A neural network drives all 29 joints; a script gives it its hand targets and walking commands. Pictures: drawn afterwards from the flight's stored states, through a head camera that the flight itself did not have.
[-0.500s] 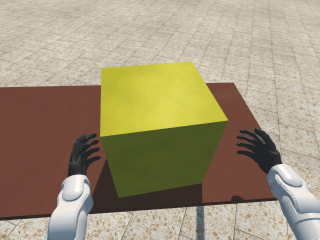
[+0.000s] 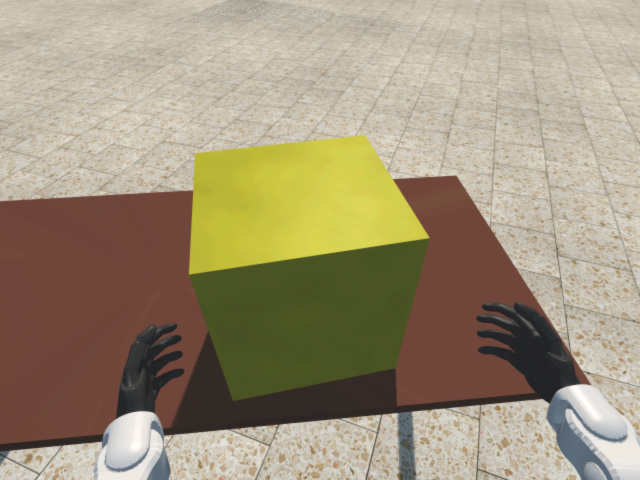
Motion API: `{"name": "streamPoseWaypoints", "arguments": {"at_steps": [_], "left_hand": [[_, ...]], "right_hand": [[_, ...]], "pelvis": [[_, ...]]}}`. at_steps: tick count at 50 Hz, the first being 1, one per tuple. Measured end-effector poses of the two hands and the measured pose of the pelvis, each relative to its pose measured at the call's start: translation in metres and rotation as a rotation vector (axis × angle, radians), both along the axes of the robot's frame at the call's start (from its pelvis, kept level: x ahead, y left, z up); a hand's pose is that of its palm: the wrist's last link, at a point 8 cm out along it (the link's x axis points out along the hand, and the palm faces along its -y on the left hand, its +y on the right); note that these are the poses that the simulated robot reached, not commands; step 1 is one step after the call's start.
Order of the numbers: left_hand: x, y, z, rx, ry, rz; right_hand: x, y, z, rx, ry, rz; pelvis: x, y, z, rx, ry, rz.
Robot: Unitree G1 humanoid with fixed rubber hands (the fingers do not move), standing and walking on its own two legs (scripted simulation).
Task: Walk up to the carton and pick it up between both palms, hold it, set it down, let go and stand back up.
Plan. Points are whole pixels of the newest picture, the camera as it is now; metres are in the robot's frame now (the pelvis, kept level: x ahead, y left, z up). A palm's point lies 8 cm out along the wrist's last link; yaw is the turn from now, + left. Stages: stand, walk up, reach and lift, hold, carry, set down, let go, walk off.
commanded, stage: set down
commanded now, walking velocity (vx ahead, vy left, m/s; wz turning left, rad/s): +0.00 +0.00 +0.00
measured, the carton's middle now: (300, 265) +0.41 +0.07 +0.07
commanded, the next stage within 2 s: none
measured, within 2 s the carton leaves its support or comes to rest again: neither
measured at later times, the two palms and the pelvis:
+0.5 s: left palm (151, 418) +0.20 +0.23 +0.03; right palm (551, 416) +0.22 -0.23 +0.04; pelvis +0.02 +0.01 +0.00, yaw -1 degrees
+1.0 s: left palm (149, 440) +0.19 +0.23 +0.00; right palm (534, 435) +0.21 -0.22 +0.00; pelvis +0.03 +0.00 +0.00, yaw +0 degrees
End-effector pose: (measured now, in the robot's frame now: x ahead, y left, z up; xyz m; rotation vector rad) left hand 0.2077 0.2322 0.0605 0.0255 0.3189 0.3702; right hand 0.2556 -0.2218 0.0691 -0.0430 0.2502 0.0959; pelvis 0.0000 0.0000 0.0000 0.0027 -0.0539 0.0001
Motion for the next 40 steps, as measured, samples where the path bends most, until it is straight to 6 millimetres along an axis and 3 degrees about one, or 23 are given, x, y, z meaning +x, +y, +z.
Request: {"name": "streamPoseWaypoints", "arguments": {"at_steps": [4,14,20,31,40], "left_hand": [[0.004,0.0,0.003,0.011,-0.023,-0.002],[-0.008,-0.01,-0.016,-0.004,0.076,-0.041],[-0.006,-0.006,-0.024,0.008,0.09,-0.034],[-0.01,-0.005,-0.039,0.02,0.13,-0.047],[-0.021,-0.002,-0.05,0.021,0.177,-0.05]], "right_hand": [[-0.003,0.001,-0.003,0.01,0.019,0.003],[-0.028,-0.001,-0.022,-0.005,0.089,-0.017],[-0.036,-0.006,-0.031,-0.017,0.123,-0.049],[-0.031,0.005,-0.04,-0.024,0.138,-0.027],[-0.032,0.0,-0.051,-0.067,0.177,-0.045]], "pelvis": [[-0.001,0.001,0.0,0.001,0.0,-0.002],[0.01,0.008,0.001,-0.001,0.006,-0.013],[0.016,0.008,0.001,-0.001,0.009,-0.019],[0.03,0.006,0.002,-0.005,0.019,-0.019],[0.034,0.003,0.002,-0.006,0.02,-0.003]]}}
